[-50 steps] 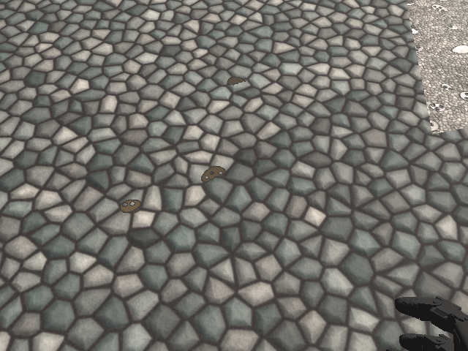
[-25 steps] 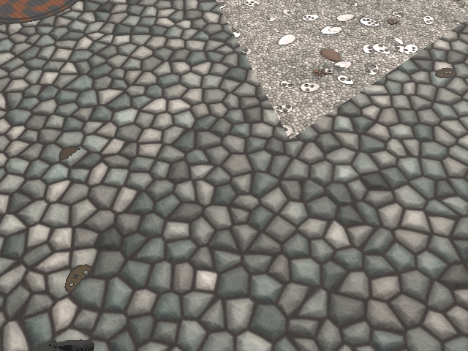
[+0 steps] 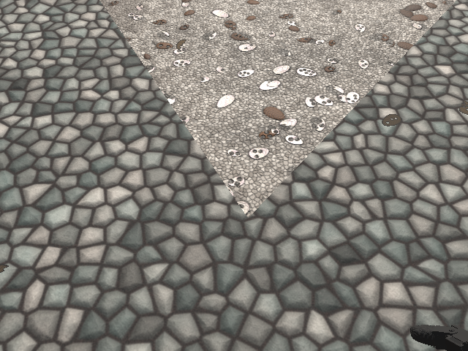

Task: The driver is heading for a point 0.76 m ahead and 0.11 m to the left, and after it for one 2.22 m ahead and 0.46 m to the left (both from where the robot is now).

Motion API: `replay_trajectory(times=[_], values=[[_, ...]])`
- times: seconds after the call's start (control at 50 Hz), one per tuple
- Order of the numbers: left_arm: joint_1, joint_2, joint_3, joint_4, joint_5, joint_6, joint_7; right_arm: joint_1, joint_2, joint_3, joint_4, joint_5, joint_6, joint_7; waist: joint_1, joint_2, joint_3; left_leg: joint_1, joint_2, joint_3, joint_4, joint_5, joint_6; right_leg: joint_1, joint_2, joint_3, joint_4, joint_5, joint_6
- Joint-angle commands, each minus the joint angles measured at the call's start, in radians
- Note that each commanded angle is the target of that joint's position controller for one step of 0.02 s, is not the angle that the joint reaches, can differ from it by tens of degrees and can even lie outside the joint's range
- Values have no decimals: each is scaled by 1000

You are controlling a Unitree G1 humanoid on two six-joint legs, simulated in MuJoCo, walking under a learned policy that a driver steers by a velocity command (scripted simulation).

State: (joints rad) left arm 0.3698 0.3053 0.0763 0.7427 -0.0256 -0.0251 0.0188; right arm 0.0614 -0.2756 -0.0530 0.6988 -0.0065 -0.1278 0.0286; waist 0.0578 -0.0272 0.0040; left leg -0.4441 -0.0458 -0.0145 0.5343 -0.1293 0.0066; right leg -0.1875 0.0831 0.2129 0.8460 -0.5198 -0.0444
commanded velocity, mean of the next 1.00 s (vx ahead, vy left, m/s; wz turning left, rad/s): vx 0.50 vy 0.00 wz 0.11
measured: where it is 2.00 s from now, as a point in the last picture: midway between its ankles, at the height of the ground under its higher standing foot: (245, 252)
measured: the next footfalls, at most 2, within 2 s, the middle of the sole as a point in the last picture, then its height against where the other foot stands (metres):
right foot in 0.44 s outside the picture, level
left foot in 1.00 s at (230, 283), level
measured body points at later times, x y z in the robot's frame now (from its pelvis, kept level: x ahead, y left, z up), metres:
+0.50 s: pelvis +0.26 -0.05 +0.00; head +0.30 -0.06 +0.45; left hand +0.51 +0.17 -0.06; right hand +0.23 -0.33 -0.13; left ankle +0.11 +0.11 -0.68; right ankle +0.35 -0.15 -0.72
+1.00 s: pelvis +0.54 -0.03 -0.01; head +0.57 -0.02 +0.44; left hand +0.50 +0.26 -0.14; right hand +0.79 -0.23 -0.09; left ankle +0.64 +0.07 -0.73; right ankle +0.35 -0.15 -0.71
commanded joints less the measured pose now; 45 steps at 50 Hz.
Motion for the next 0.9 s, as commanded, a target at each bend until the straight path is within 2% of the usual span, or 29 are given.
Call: replay_trajectory(times=[0.02, 0.04, 0.06, 0.08, 0.12, 0.18, 0.26, 0.32, 0.38, 0.4, 0.42, 0.44, 0.46, 0.48, 0.5, 0.52, 0.54, 0.56, 0.58, 0.6, 0.64, 0.7, 0.76, 0.8, 0.86, 0.9], values=[[10, 135, 15, -81, -10, -23, 1, 252, -136, -50, 10, 16, 7, 0, -134, 167, -114, 625, 389, -625, -259, -421, 202, -594, -68, -18, 436, 48, 20], [-54, 125, 13, -95, 2, -23, 2, 206, -123, -41, 4, 4, 13, 0, -121, 95, -57, 518, 349, -508, -268, -295, 186, -568, -97, -51, 418, 110, 22], [-100, 111, 13, -110, 15, -28, -1, 183, -106, -35, 12, -2, 17, -2, -110, 78, -8, 436, 318, -432, -288, -184, 192, -557, -121, -55, 365, 156, 22], [-99, 95, 12, -115, 11, -31, -8, 173, -98, -29, 17, -10, 15, -6, -85, 115, -4, 383, 295, -375, -304, -106, 192, -512, -147, -62, 325, 184, 20], [-90, 62, 5, -112, 8, -30, -16, 180, -88, -26, 34, 1, 11, -8, -70, 138, -12, 354, 267, -295, -334, -14, 201, -478, -162, -96, 246, 193, 27], [-169, 27, -14, -140, 21, -33, -21, 203, -140, -37, 58, 15, 12, -14, -82, 109, 8, 337, 276, -223, -379, 87, 225, -498, -185, -138, 84, 275, 46], [-284, 8, -28, -161, 16, -48, -35, 239, -172, -40, 86, 24, 27, -18, -121, 100, 23, 323, 239, -106, -389, 151, 195, -419, -166, -184, -158, 478, 52], [-362, 19, -27, -183, 7, -52, -46, 299, -182, -39, 118, 32, 39, -17, -146, 105, 37, 359, 259, -92, -371, 162, 181, -378, -142, -202, -250, 525, 44], [-385, 43, -19, -201, 5, -56, -56, 316, -200, -43, 141, 38, 56, -21, -126, 118, 46, 433, 300, -99, -323, 229, 158, -349, -127, -206, -312, 455, 6], [-348, 59, -11, -193, 8, -57, -57, 307, -210, -45, 143, 38, 61, -24, -95, 121, 26, 444, 299, -86, -275, 330, 146, -282, -110, -220, -336, 436, -11], [-258, 84, 5, -166, 14, -57, -53, 292, -210, -44, 143, 41, 66, -27, -38, 112, -28, 431, 270, -48, -166, 476, 124, -141, -85, -245, -374, 446, -34], [-113, 130, 29, -123, 19, -53, -44, 296, -185, -33, 139, 33, 66, -30, 27, 92, -124, 356, 222, -6, 15, 509, 95, 81, -93, -237, -369, 458, -65], [67, 212, 50, -98, 32, -46, -29, 302, -117, -4, 107, 1, 61, -30, 87, -56, -277, 129, 156, 31, 354, 176, 53, 386, -320, 19, -341, 488, -136], [74, 250, 52, -89, 33, -43, -35, 411, -32, 22, 99, 16, 42, -24, 22, -294, -379, -197, 7, -22, 634, -445, 15, 588, -499, 448, -478, 252, -269], [55, 152, 29, -94, 25, -45, -37, 336, -150, -7, 110, 41, 33, -20, 59, -152, -284, -300, 59, -114, 732, -439, 24, 510, -470, 431, -528, 126, -233], [-5, 121, 16, -94, 20, -49, -36, 257, -177, -19, 84, 55, 28, -17, 45, -113, -153, -336, 97, -100, 725, -340, 34, 385, -439, 281, -551, 169, -196], [-65, 98, 8, -94, 26, -54, -39, 225, -161, -18, 84, 48, 31, -20, 12, -52, -93, -297, 137, -84, 686, -255, 27, 266, -396, 179, -581, 253, -175], [-112, 62, -1, -92, 30, -59, -43, 210, -149, -22, 88, 33, 42, -24, -14, -34, -33, -266, 159, -84, 637, -195, 23, 175, -347, 86, -620, 327, -152], [-137, 66, 1, -86, 37, -69, -42, 250, -129, -21, 93, 35, 54, -23, -51, -91, -36, -204, 178, -94, 623, -148, 11, 114, -346, 35, -651, 376, -155], [-149, 54, 2, -77, 36, -80, -43, 266, -110, -19, 102, 37, 66, -24, -61, -82, -28, -174, 184, -94, 613, -129, 1, 77, -336, -5, -678, 426, -159], [-153, 62, 8, -54, 41, -94, -39, 249, -89, -19, 99, 38, 83, -27, -74, -49, -1, -194, 182, -104, 587, -80, -13, 44, -331, -90, -710, 503, -159], [-130, 78, 16, -21, 45, -96, -27, 183, -77, -19, 74, 31, 86, -24, -62, -22, 27, -263, 169, -123, 457, 62, -24, 74, -322, -194, -723, 604, -150], [-125, 97, 19, -4, 41, -91, -17, 99, -60, -11, 49, 27, 78, -6, -35, -14, 50, -229, 155, -66, 275, 208, -15, 83, -297, -295, -741, 615, -121], [-87, 113, 23, 18, 35, -84, -11, 23, -45, -2, 18, 25, 77, 6, -3, 1, 76, -231, 148, -26, 191, 238, -3, 121, -312, -330, -744, 627, -113], [-33, 129, 30, 51, 22, -61, -7, -60, -40, 3, -32, 27, 76, 25, 24, 6, 100, -283, 137, 12, 112, 184, 24, 248, -347, -362, -699, 699, -107], [-28, 141, 34, 61, 16, -42, -3, -79, -49, -1, -62, 28, 76, 38, 13, -9, 90, -269, 111, 52, 84, 97, 50, 312, -363, -385, -632, 858, -93]])
Keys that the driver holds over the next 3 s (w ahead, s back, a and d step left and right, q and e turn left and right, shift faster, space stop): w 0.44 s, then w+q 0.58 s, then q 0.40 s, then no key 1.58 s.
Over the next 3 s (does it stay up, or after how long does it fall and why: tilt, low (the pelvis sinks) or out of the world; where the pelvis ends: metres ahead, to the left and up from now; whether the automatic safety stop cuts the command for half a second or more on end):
stays up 0.79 0.06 0.02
